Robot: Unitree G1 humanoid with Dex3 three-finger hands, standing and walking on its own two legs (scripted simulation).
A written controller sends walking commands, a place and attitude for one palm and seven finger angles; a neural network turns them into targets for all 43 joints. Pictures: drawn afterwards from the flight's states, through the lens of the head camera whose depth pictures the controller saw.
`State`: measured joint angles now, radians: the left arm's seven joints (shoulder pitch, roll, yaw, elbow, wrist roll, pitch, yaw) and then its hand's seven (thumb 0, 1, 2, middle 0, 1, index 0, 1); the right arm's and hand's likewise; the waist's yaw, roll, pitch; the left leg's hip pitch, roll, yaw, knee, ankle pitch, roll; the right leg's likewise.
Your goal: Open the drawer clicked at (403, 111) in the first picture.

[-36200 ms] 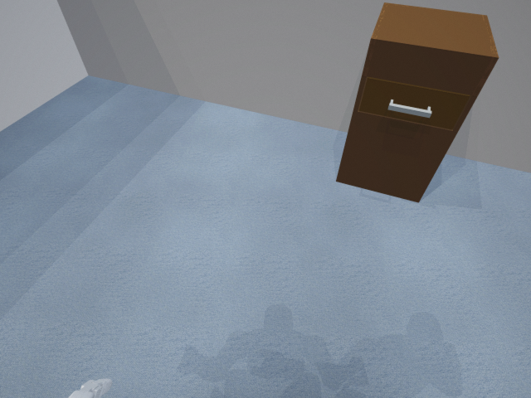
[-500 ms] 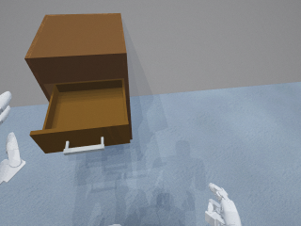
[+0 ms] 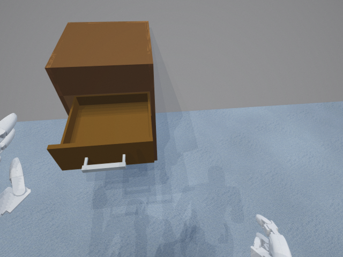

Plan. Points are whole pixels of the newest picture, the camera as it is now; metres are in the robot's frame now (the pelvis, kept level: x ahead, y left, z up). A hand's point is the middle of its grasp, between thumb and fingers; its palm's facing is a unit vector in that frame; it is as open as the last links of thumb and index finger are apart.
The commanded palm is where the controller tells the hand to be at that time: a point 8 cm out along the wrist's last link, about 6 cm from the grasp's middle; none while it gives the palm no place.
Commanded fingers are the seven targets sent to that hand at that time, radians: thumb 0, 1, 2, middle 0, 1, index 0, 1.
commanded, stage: stop stepping back and stand still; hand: left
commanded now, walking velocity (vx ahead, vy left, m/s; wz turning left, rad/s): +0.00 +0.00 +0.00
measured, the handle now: (104, 162) +0.49 +0.27 -0.24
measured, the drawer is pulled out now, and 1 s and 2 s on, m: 0.30 0.30 0.30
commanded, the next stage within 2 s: let the arm hang, fingers relaxed in 0.02 s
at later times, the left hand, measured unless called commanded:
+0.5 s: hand out of the picture +0.04 +0.19 -0.17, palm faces +0.03 -0.98 -0.18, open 7.0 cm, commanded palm none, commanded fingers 0.00 0.90 0.90 -0.20 -0.30 -0.20 -0.30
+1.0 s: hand out of the picture +0.00 +0.18 -0.17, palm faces +0.02 -0.98 -0.19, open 7.3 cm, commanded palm none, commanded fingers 0.00 0.90 0.90 -0.20 -0.30 -0.20 -0.30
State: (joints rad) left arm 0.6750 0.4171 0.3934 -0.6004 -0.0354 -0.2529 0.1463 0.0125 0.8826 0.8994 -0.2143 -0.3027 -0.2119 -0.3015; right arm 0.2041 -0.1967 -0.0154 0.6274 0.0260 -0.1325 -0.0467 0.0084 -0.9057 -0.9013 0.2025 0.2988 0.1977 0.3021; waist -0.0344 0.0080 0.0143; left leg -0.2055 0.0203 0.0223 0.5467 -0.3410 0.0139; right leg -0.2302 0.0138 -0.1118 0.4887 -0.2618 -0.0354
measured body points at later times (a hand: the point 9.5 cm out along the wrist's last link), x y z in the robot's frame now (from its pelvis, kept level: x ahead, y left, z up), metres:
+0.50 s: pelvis +0.00 +0.01 +0.00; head +0.04 +0.03 +0.45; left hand +0.03 +0.24 -0.16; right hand +0.05 -0.23 -0.14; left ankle -0.02 +0.11 -0.74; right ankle +0.01 -0.09 -0.74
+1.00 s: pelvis +0.00 +0.02 +0.01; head +0.01 +0.01 +0.46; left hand +0.00 +0.23 -0.15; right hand -0.03 -0.18 -0.16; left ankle -0.02 +0.11 -0.74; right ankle +0.01 -0.09 -0.74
